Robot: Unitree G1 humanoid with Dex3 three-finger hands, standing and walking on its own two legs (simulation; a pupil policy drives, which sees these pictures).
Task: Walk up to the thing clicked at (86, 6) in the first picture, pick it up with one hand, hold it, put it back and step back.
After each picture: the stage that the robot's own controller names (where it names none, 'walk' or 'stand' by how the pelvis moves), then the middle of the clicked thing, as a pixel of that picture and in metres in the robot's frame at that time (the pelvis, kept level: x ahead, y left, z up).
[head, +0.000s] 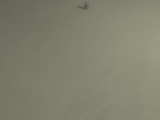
stand; (86, 5) +2.25 -0.04 -0.72
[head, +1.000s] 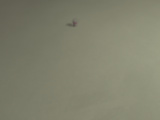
walk; (74, 22) +2.09 +0.23 -0.69
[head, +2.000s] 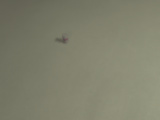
walk; (65, 38) +1.45 +0.36 -0.71
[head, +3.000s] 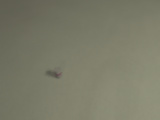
walk; (58, 72) +0.95 +0.34 -0.72
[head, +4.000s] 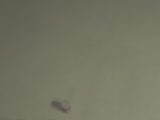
walk; (65, 106) +0.58 +0.25 -0.71
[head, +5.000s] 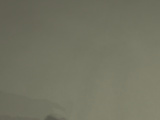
walk; out of the picture +0.40 +0.19 -0.69
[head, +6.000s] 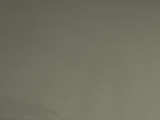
stand; out of the picture +0.34 +0.17 -0.72
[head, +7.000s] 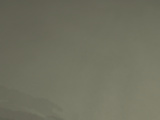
stand; out of the picture +0.36 +0.15 -0.72
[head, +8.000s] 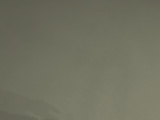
stand; out of the picture +0.35 +0.18 -0.73
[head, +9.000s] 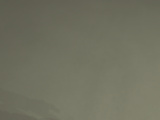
stand; out of the picture +0.34 +0.18 -0.73
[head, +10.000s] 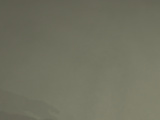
go down; out of the picture +0.34 +0.18 -0.73
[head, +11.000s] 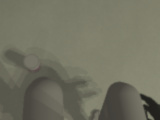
go down; (32, 64) +0.41 +0.23 -0.33
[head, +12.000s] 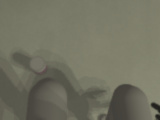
approach; (39, 66) +0.40 +0.23 -0.31
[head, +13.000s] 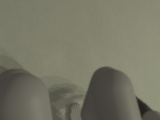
close in; out of the picture +0.38 +0.28 -0.22
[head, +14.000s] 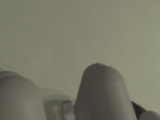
close; out of the picture +0.39 +0.28 -0.21
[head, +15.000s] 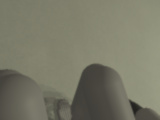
lift; out of the picture +0.38 +0.29 -0.22
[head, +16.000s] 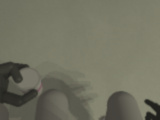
lift; (30, 83) +0.32 +0.20 -0.06
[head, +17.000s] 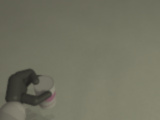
hold; (45, 92) +0.33 +0.15 -0.01
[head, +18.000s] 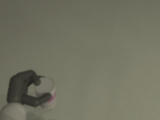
hold; (45, 93) +0.33 +0.15 -0.02
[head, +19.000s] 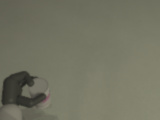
crouch; (40, 94) +0.33 +0.17 -0.05
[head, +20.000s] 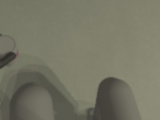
lower; (7, 52) +0.44 +0.24 -0.12
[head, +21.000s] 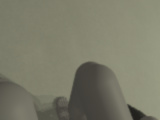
lower; out of the picture +0.40 +0.28 -0.22
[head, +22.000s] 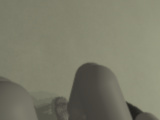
lower; out of the picture +0.39 +0.29 -0.22
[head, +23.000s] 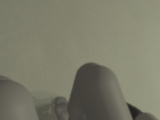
lower; out of the picture +0.39 +0.29 -0.22
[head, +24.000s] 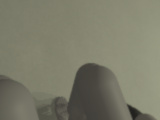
lower; out of the picture +0.38 +0.29 -0.22
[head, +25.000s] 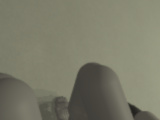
open; out of the picture +0.38 +0.28 -0.22
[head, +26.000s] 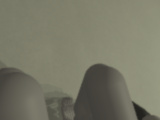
stand; out of the picture +0.37 +0.27 -0.23
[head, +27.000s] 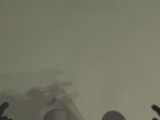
walk; (49, 98) +0.37 +0.21 -0.52
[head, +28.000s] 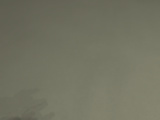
stand; out of the picture +0.34 +0.19 -0.67
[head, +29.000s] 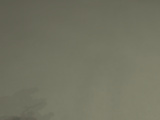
stand; out of the picture +0.34 +0.19 -0.67
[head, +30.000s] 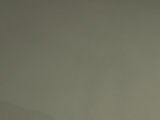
stand; out of the picture +0.37 +0.17 -0.72
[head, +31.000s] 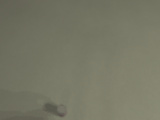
walk; (62, 111) +0.40 +0.15 -0.70
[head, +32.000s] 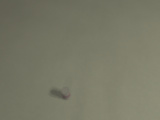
walk; (65, 93) +0.62 +0.21 -0.70
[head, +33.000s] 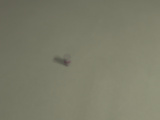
stand; (67, 60) +0.97 +0.19 -0.69
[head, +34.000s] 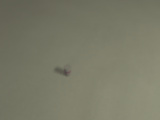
stand; (67, 70) +0.98 +0.18 -0.72
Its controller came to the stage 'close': yes
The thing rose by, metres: 0.69
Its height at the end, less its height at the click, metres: +0.00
